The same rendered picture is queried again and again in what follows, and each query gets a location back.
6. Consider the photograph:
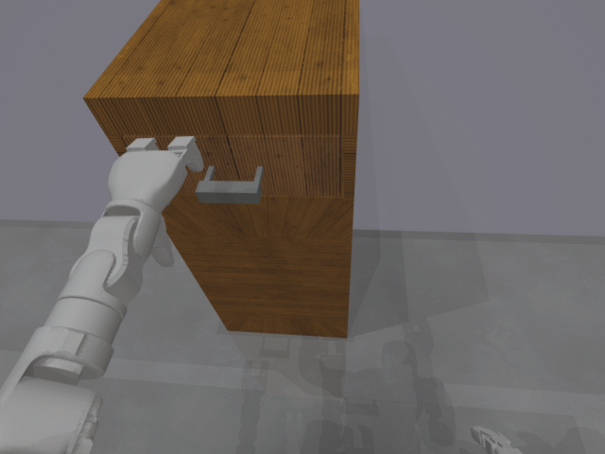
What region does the left robot hand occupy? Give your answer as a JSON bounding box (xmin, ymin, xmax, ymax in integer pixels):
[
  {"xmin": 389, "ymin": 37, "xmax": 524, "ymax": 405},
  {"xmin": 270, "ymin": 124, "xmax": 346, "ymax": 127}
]
[{"xmin": 108, "ymin": 136, "xmax": 204, "ymax": 267}]

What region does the handle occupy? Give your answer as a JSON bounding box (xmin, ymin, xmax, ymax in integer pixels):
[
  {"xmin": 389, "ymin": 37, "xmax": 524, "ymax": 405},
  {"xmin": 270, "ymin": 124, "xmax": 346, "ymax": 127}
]
[{"xmin": 195, "ymin": 166, "xmax": 264, "ymax": 204}]

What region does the left robot forearm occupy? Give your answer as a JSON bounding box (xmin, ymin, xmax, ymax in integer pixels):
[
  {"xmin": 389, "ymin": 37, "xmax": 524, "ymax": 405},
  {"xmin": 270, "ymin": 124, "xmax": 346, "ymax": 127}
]
[{"xmin": 0, "ymin": 199, "xmax": 161, "ymax": 411}]

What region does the right robot hand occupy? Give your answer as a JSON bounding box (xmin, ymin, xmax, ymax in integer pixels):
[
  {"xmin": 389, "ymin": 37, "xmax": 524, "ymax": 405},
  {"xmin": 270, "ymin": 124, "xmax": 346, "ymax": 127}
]
[{"xmin": 471, "ymin": 426, "xmax": 523, "ymax": 454}]

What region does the robot left upper arm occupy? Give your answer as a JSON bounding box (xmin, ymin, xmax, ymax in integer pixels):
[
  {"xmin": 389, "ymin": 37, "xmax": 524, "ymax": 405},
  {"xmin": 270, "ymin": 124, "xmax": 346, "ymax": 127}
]
[{"xmin": 0, "ymin": 376, "xmax": 103, "ymax": 454}]

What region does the drawer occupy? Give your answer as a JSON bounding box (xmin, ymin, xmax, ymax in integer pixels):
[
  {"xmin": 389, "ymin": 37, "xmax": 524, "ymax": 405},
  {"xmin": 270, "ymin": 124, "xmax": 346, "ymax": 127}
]
[{"xmin": 121, "ymin": 134, "xmax": 343, "ymax": 196}]

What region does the cabinet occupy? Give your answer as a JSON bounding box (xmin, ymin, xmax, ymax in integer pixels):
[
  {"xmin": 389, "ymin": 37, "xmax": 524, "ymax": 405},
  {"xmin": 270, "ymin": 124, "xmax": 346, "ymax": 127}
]
[{"xmin": 83, "ymin": 0, "xmax": 359, "ymax": 339}]

